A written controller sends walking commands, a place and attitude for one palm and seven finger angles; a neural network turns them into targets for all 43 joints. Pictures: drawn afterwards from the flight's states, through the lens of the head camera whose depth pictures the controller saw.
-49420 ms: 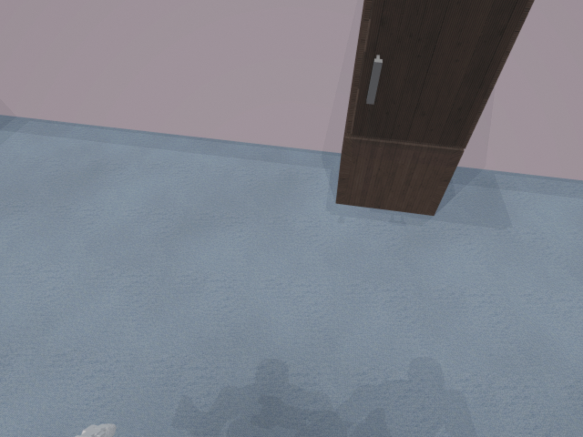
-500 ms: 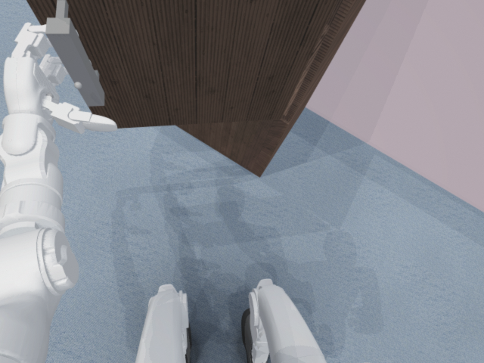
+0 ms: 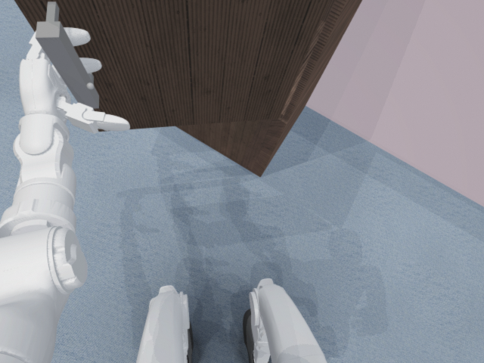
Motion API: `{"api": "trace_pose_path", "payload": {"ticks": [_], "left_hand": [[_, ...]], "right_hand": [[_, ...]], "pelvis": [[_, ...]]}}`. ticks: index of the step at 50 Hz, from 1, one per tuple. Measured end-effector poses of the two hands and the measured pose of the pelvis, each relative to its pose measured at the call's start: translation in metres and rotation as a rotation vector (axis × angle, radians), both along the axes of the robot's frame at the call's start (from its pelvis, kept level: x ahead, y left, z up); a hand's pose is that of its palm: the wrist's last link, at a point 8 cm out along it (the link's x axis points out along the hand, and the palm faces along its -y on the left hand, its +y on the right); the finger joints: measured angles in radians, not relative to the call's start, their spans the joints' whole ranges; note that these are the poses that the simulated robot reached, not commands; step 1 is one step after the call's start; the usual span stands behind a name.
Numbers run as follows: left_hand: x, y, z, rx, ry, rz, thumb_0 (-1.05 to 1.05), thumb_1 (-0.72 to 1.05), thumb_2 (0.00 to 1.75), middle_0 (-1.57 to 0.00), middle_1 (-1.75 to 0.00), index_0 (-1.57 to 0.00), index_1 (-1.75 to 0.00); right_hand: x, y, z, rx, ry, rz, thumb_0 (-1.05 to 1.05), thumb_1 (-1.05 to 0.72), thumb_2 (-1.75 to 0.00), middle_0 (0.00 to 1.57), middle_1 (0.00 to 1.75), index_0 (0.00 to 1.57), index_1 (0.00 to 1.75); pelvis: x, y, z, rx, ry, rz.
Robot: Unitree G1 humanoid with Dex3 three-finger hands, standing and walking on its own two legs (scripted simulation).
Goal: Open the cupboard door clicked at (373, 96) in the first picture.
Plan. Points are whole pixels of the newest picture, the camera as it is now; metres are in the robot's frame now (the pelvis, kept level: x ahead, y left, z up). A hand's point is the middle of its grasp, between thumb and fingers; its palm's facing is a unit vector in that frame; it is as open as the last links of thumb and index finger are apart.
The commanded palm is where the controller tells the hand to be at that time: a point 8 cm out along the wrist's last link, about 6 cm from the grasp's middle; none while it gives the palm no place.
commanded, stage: slide the fingers in behind the handle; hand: left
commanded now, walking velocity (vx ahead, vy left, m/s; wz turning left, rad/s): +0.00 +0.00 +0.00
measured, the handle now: (73, 60) +0.58 +0.22 +0.05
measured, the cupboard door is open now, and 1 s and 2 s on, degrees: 40 40 75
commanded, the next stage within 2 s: close the thumb around the handle in 0.12 s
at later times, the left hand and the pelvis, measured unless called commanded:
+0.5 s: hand (85, 85) +0.53 +0.20 +0.05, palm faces +0.08 -1.00 -0.02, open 11.7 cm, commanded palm +0.51 +0.23 +0.04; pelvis +0.00 +0.00 +0.00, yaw +0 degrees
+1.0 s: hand (90, 85) +0.53 +0.19 +0.05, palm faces +0.09 -1.00 -0.01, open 6.0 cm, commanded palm +0.51 +0.22 +0.04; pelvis +0.00 +0.00 +0.00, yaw +0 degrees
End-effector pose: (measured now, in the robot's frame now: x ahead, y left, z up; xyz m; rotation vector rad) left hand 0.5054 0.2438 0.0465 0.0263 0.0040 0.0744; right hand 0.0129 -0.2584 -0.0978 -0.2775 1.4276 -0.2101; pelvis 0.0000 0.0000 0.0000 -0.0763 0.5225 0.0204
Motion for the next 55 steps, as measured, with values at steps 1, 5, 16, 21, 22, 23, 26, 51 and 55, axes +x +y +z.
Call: {"api": "trace_pose_path", "payload": {"ticks": [1, 5, 16, 21, 22, 23, 26, 51, 55], "left_hand": [[0.0, 0.0, 0.0, -0.003, 0.0, 0.004, -0.01, -0.5, 0.3, -0.3, -1.21, -0.3, -1.21], [0.0, 0.0, 0.0, -0.001, 0.002, 0.009, -0.01, -0.5, 0.3, -0.3, -1.21, -0.31, -1.21], [0.001, 0.001, 0.0, -0.004, 0.002, 0.0, -0.01, -0.47, 0.31, -0.31, -1.21, -0.31, -1.21], [0.001, 0.003, -0.001, -0.011, 0.002, 0.003, -0.01, -0.33, 0.38, -0.31, -1.22, -0.32, -1.22], [0.001, 0.004, -0.001, -0.011, 0.0, 0.004, -0.01, -0.29, 0.39, -0.32, -1.23, -0.32, -1.23], [0.001, 0.005, 0.0, -0.01, 0.0, 0.004, -0.01, -0.25, 0.41, -0.32, -1.23, -0.32, -1.23], [0.0, 0.007, 0.0, -0.009, -0.001, 0.002, -0.01, -0.11, 0.47, -0.33, -1.25, -0.33, -1.24], [0.0, 0.0, -0.001, -0.013, -0.003, 0.014, 0.01, 0.68, 0.82, -0.36, -1.35, -0.35, -1.35], [-0.001, 0.0, -0.001, -0.013, -0.003, 0.017, 0.01, 0.68, 0.82, -0.36, -1.35, -0.34, -1.35]], "right_hand": [[0.0, 0.0, 0.0, 0.0, 0.0, 0.0, 0.0, -0.9, -0.9, 0.21, 0.3, 0.2, 0.3], [0.001, -0.002, 0.0, -0.002, 0.0, 0.005, 0.0, -0.9, -0.9, 0.21, 0.3, 0.2, 0.3], [0.003, -0.006, 0.002, -0.015, -0.013, 0.003, 0.0, -0.9, -0.9, 0.21, 0.3, 0.2, 0.3], [0.004, -0.005, 0.002, -0.016, -0.019, 0.002, 0.0, -0.9, -0.9, 0.21, 0.3, 0.2, 0.3], [0.004, -0.005, 0.002, -0.016, -0.021, 0.001, 0.0, -0.9, -0.9, 0.21, 0.3, 0.2, 0.3], [0.004, -0.004, 0.002, -0.016, -0.021, 0.001, 0.0, -0.9, -0.9, 0.21, 0.3, 0.2, 0.3], [0.004, -0.003, 0.002, -0.015, -0.021, -0.001, 0.0, -0.9, -0.9, 0.21, 0.3, 0.2, 0.3], [0.001, 0.005, 0.002, -0.002, -0.005, -0.002, 0.0, -0.9, -0.9, 0.21, 0.3, 0.2, 0.3], [0.001, 0.003, 0.002, -0.001, -0.004, -0.005, 0.0, -0.9, -0.9, 0.21, 0.3, 0.2, 0.3]], "pelvis": [[0.0, 0.0, 0.0, 0.001, 0.0, 0.0], [0.0, -0.001, 0.0, 0.001, 0.0, 0.001], [0.0, -0.002, 0.0, 0.001, 0.0, -0.001], [0.0, -0.001, 0.0, -0.001, -0.001, -0.004], [0.0, -0.001, 0.0, -0.001, 0.0, -0.005], [0.0, -0.001, 0.0, -0.001, -0.001, -0.005], [0.0, 0.0, 0.0, -0.002, -0.001, -0.005], [0.001, 0.004, 0.002, -0.002, -0.004, -0.002], [0.001, 0.003, 0.002, -0.001, -0.004, -0.003]]}}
